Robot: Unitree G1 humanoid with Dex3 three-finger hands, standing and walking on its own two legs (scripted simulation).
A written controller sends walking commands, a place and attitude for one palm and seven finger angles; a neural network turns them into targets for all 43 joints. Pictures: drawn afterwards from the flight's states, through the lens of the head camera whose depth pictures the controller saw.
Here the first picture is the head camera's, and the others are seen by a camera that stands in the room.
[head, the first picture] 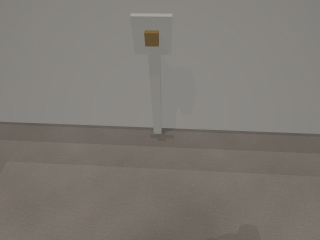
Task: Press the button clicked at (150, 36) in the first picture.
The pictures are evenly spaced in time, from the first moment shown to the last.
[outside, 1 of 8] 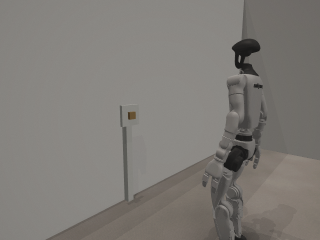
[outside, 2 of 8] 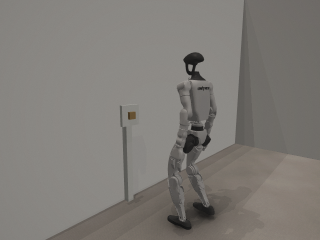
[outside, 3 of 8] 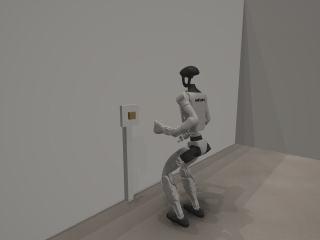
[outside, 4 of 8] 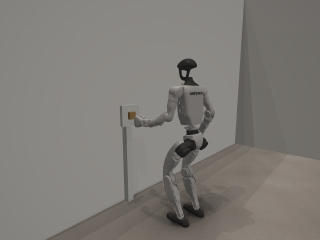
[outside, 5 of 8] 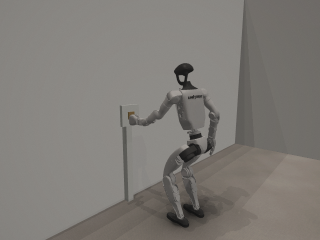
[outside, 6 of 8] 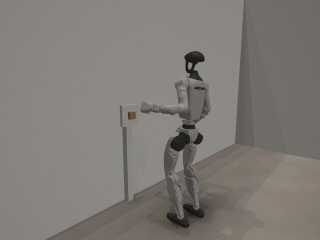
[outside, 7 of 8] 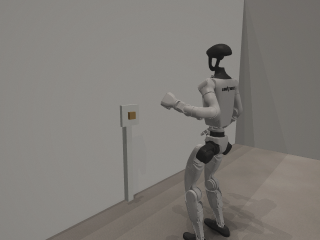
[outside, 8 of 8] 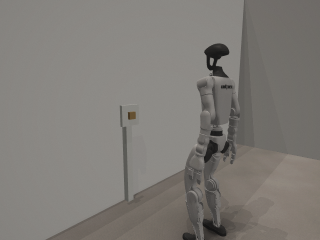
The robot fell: no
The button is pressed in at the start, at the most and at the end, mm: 0 15 0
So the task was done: yes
